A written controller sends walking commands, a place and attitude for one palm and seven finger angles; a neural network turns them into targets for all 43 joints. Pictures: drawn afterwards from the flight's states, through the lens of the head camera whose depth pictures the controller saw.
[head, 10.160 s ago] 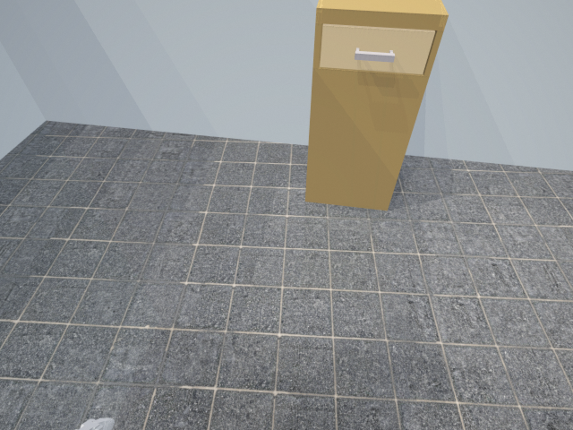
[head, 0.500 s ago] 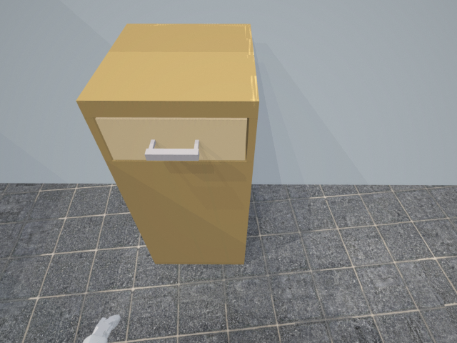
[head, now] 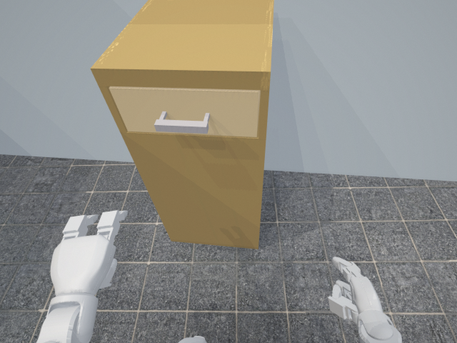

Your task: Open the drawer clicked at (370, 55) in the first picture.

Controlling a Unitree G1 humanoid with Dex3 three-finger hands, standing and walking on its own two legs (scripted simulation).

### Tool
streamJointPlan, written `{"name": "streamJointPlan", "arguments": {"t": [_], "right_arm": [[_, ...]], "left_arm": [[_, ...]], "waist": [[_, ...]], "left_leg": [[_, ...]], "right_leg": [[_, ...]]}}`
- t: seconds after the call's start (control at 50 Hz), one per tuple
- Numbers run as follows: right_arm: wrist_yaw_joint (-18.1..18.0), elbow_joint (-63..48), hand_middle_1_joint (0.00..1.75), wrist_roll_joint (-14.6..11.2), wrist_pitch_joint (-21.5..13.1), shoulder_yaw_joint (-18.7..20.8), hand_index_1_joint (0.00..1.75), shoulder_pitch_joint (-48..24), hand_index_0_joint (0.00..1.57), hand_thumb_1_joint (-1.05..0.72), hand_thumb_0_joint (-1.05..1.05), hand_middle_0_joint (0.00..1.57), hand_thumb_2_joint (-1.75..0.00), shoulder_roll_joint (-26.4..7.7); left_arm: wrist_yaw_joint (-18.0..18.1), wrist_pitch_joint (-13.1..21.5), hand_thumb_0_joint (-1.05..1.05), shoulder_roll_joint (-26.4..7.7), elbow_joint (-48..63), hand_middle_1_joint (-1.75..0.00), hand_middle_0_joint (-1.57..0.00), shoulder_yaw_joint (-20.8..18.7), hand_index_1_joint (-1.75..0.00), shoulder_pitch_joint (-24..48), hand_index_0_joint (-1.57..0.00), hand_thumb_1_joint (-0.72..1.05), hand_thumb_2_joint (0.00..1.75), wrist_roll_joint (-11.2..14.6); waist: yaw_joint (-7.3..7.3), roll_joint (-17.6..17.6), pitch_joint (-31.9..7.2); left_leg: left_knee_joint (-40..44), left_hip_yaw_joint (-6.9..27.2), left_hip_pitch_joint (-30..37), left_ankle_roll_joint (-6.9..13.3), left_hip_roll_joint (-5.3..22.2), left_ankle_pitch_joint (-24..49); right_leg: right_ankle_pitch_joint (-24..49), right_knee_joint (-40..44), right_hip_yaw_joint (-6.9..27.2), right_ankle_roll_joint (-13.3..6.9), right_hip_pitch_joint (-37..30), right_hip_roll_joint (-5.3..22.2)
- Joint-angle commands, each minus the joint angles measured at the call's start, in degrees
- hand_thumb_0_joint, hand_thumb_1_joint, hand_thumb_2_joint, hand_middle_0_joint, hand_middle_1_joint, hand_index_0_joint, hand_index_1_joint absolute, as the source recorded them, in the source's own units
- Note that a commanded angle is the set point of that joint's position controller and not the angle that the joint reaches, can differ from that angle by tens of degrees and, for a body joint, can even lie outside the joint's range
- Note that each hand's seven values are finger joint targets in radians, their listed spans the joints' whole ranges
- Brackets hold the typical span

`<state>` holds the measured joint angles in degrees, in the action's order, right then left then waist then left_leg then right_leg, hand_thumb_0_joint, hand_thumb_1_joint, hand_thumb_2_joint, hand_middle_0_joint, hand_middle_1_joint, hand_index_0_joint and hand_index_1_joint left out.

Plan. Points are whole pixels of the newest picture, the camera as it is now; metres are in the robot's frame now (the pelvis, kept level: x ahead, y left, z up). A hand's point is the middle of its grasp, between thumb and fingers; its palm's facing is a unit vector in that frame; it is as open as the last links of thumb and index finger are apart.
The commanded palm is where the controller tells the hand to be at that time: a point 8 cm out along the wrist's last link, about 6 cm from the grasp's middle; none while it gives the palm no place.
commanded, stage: raise the hand with hooked fingers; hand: left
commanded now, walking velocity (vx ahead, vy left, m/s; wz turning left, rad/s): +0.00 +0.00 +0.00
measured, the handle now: (183, 121) +0.59 +0.20 +0.04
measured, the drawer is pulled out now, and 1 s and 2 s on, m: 0.00 0.00 0.00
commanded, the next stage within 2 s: move the hooked fingers above the handle in 1.28 s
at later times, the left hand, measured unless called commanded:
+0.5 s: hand (100, 208) +0.29 +0.27 +0.09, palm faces +0.08 -0.09 -0.99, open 12.6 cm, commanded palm +0.27 +0.26 +0.15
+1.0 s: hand (84, 158) +0.34 +0.29 +0.16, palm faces +0.05 -0.07 -1.00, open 13.8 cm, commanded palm +0.31 +0.28 +0.21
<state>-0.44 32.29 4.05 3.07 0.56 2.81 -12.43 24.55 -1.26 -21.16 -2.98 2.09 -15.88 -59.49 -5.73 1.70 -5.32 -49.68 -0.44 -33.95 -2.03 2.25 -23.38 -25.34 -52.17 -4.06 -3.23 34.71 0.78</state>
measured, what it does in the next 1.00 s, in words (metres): shifts its weight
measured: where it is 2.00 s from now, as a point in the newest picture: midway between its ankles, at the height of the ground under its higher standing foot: outside the picture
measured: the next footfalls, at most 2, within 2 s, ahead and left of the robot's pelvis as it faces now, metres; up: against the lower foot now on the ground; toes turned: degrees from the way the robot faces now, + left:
none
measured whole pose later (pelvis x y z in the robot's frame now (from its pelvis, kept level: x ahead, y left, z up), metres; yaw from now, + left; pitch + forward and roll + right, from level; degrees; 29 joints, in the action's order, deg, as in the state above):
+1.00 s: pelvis +0.02 +0.04 +0.05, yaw -1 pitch +1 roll +0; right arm -0.6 35.9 -0.2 7.5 -1.1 7.3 -14.0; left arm -1.2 -3.9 -28.8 -3.1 2.7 8.6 -51.7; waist -4.9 4.8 -0.6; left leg -25.9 -2.4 -12.3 0.9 -0.3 -14.4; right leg -15.0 -26.9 -2.4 0.5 12.7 2.3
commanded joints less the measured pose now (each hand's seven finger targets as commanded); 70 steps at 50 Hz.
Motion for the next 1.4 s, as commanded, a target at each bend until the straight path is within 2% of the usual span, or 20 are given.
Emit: {"name": "streamJointPlan", "arguments": {"t": [0.0,0.08,0.12,0.16,0.24,0.32,0.42,0.54,0.6,0.7,0.76,0.82,0.86,0.94,1.02,1.08,1.14,1.24,1.3,1.38], "right_arm": [[-1.60,-8.24,0.30,-1.23,-2.07,1.21,0.30,-4.89,0.20,-0.90,0.00,0.20,-0.90,-5.69],[-1.76,-7.69,0.30,-1.34,-2.03,0.74,0.30,-4.21,0.20,-0.90,0.00,0.20,-0.90,-5.69],[-1.77,-7.49,0.30,-1.35,-2.21,1.04,0.30,-3.89,0.20,-0.90,0.00,0.20,-0.90,-5.78],[-1.56,-7.19,0.30,-1.38,-2.56,1.51,0.30,-3.20,0.20,-0.90,0.00,0.20,-0.90,-5.61],[-1.31,-6.46,0.30,-1.58,-3.12,2.52,0.30,-2.46,0.20,-0.90,0.00,0.20,-0.90,-6.08],[-1.17,-5.75,0.30,-2.20,-2.93,3.06,0.30,-2.54,0.20,-0.90,0.00,0.20,-0.90,-6.75],[-1.27,-5.60,0.30,-2.80,-2.20,2.90,0.30,-3.42,0.20,-0.90,0.00,0.20,-0.90,-7.07],[-1.18,-5.66,0.30,-3.60,-0.61,1.85,0.30,-3.42,0.20,-0.90,0.00,0.20,-0.90,-6.94],[-1.27,-5.59,0.30,-3.81,0.16,1.42,0.30,-3.63,0.20,-0.90,0.00,0.20,-0.90,-6.91],[-1.17,-5.43,0.30,-3.86,0.92,0.99,0.30,-3.59,0.20,-0.90,0.00,0.20,-0.90,-6.95],[-1.22,-5.01,0.30,-4.13,1.44,0.73,0.30,-3.23,0.20,-0.90,0.00,0.20,-0.90,-7.04],[-1.19,-5.13,0.30,-4.14,1.62,0.71,0.30,-3.24,0.20,-0.90,0.00,0.20,-0.90,-7.47],[-1.23,-4.77,0.30,-4.37,1.75,0.66,0.30,-2.86,0.20,-0.90,0.00,0.20,-0.90,-7.52],[-0.43,-5.25,0.30,-4.56,1.98,0.90,0.30,-2.32,0.20,-0.90,0.00,0.20,-0.90,-7.82],[-0.23,-5.94,0.30,-4.48,1.92,1.34,0.30,-2.15,0.20,-0.90,0.00,0.20,-0.90,-8.32],[-0.37,-5.73,0.30,-4.25,1.36,1.57,0.30,-1.96,0.20,-0.90,0.00,0.20,-0.90,-8.18],[-0.42,-5.01,0.30,-4.37,0.77,1.88,0.30,-1.82,0.20,-0.90,0.00,0.20,-0.90,-7.98],[-0.63,-3.89,0.30,-5.06,0.79,1.92,0.30,-2.30,0.20,-0.90,0.00,0.20,-0.90,-8.05],[-0.87,-4.07,0.30,-5.03,0.87,1.82,0.30,-2.88,0.20,-0.90,0.00,0.20,-0.90,-8.06],[-1.32,-4.11,0.30,-4.99,0.98,1.33,0.30,-3.15,0.20,-0.90,0.00,0.20,-0.90,-8.02]], "left_arm": [[-3.44,-2.38,0.00,-8.80,10.97,-0.78,-0.25,-2.67,-0.78,7.30,-0.25,0.15,0.58,1.89],[-7.05,-0.95,0.00,-11.40,10.44,-0.84,-0.26,-6.05,-0.84,4.77,-0.26,0.06,0.54,2.47],[-7.03,0.46,0.00,-12.71,10.76,-0.87,-0.26,-8.26,-0.87,5.92,-0.26,0.01,0.52,2.52],[-6.22,2.11,0.00,-12.87,12.27,-0.90,-0.27,-8.98,-0.90,7.15,-0.27,-0.03,0.50,2.44],[-4.22,3.00,0.00,-12.55,14.05,-0.96,-0.27,-8.89,-0.96,11.86,-0.27,-0.13,0.46,2.66],[-4.76,1.34,0.00,-12.14,13.76,-1.02,-0.28,-7.36,-1.02,15.68,-0.28,-0.22,0.42,3.23],[-8.00,-0.89,0.00,-12.94,15.28,-1.10,-0.29,-5.57,-1.10,20.19,-0.29,-0.34,0.37,3.46],[-12.49,-3.33,0.00,-14.01,13.32,-1.18,-0.30,-5.19,-1.18,24.65,-0.30,-0.48,0.31,3.99],[-14.62,-4.20,0.00,-15.12,12.79,-1.20,-0.30,-5.21,-1.20,27.98,-0.30,-0.50,0.30,4.00],[-17.99,-4.00,0.00,-16.12,14.31,-1.20,-0.30,-4.40,-1.20,34.59,-0.30,-0.50,0.30,4.57],[-20.17,-3.92,0.00,-16.53,11.72,-1.20,-0.30,-4.29,-1.20,36.94,-0.30,-0.50,0.30,5.56],[-21.64,-3.12,0.00,-19.36,12.27,-1.20,-0.30,-6.30,-1.20,40.07,-0.30,-0.50,0.30,6.00],[-22.56,-2.68,0.00,-19.40,11.09,-1.20,-0.30,-5.89,-1.20,41.94,-0.30,-0.50,0.30,6.48],[-24.21,-1.92,0.00,-17.26,8.75,-1.20,-0.30,-5.24,-1.20,36.18,-0.30,-0.50,0.30,7.73],[-24.06,-0.13,0.00,-18.45,10.78,-1.20,-0.30,-6.93,-1.20,35.26,-0.30,-0.50,0.30,8.10],[-21.73,1.99,0.00,-20.39,14.70,-1.20,-0.30,-8.62,-1.20,37.84,-0.30,-0.50,0.30,7.38],[-19.09,2.68,0.00,-20.77,15.19,-1.20,-0.30,-9.51,-1.20,39.13,-0.30,-0.50,0.30,7.11],[-17.85,0.22,0.00,-18.73,10.61,-1.20,-0.30,-7.35,-1.20,38.61,-0.30,-0.50,0.30,7.02],[-18.71,-0.99,0.00,-18.53,10.83,-1.20,-0.30,-6.07,-1.20,38.98,-0.30,-0.50,0.30,6.79],[-20.79,-1.10,0.00,-17.56,8.75,-1.20,-0.30,-4.57,-1.20,39.25,-0.30,-0.50,0.30,7.41]], "waist": [[2.50,-4.94,-8.71],[0.41,-5.59,-7.02],[0.09,-5.99,-7.03],[-0.21,-4.06,-8.40],[0.73,-3.23,-10.35],[1.48,-2.47,-10.77],[1.13,0.42,-10.37],[0.85,-1.31,-7.17],[0.91,-0.56,-7.52],[1.42,2.12,-9.13],[1.71,0.47,-7.23],[1.30,0.52,-9.40],[1.62,0.79,-8.81],[0.83,-0.11,-7.07],[0.44,-1.37,-7.96],[0.06,1.00,-10.83],[0.17,2.01,-11.10],[0.77,-0.07,-8.99],[0.89,-0.08,-9.41],[1.46,-2.41,-7.03]], "left_leg": [[9.60,-1.41,7.01,4.21,-5.12,10.05],[13.35,-1.52,8.11,3.92,-4.77,12.22],[14.26,-1.59,8.62,3.99,-4.75,12.64],[14.74,-1.66,10.18,3.93,-4.89,14.03],[15.13,-1.73,12.99,4.04,-4.89,15.85],[15.98,-1.69,15.47,4.07,-4.69,18.10],[18.33,-1.33,19.67,3.93,-4.08,21.44],[21.80,-1.23,21.31,3.58,-3.72,22.77],[22.80,-1.25,22.81,3.48,-3.63,24.95],[23.79,-0.86,26.14,3.25,-3.47,28.97],[24.87,-0.65,25.75,3.25,-3.38,27.86],[25.30,-0.36,26.67,3.24,-3.46,29.72],[25.74,-0.36,26.53,3.23,-3.43,29.32],[26.46,-0.46,25.34,3.07,-3.29,29.59],[26.76,-0.66,24.56,3.32,-3.39,27.91],[26.37,-0.45,25.74,3.38,-3.64,28.14],[26.17,-0.46,25.86,3.29,-3.65,27.72],[26.80,-1.35,24.49,3.40,-3.87,24.57],[26.98,-1.45,24.96,3.54,-4.04,24.37],[27.34,-1.87,23.98,3.85,-4.26,21.77]], "right_leg": [[14.38,18.03,10.13,1.96,-12.85,-0.31],[16.96,19.05,8.98,2.02,-17.04,0.02],[16.58,19.90,9.00,2.03,-18.25,-0.04],[18.17,19.56,8.47,1.85,-18.95,0.08],[19.73,19.51,7.12,1.80,-18.55,-0.03],[21.71,19.56,5.47,1.71,-18.52,-0.39],[22.19,20.31,3.60,1.29,-19.12,-0.80],[21.98,22.68,2.52,1.27,-21.54,-1.20],[23.63,23.55,2.34,1.19,-23.09,-1.37],[25.84,24.90,2.05,1.06,-24.91,-1.54],[24.90,26.09,1.76,1.11,-25.28,-1.65],[26.10,26.56,1.95,1.02,-27.30,-1.69],[25.64,26.93,1.68,1.07,-27.07,-1.57],[25.56,27.30,1.39,1.03,-27.37,-1.52],[24.43,27.59,1.66,1.14,-27.90,-1.62],[24.35,27.09,1.99,1.03,-27.90,-1.45],[23.56,27.04,2.05,0.97,-27.25,-1.40],[21.76,27.90,2.19,1.29,-26.59,-1.27],[22.23,28.02,2.35,1.36,-27.12,-1.25],[20.97,29.04,2.53,1.73,-26.81,-1.03]]}}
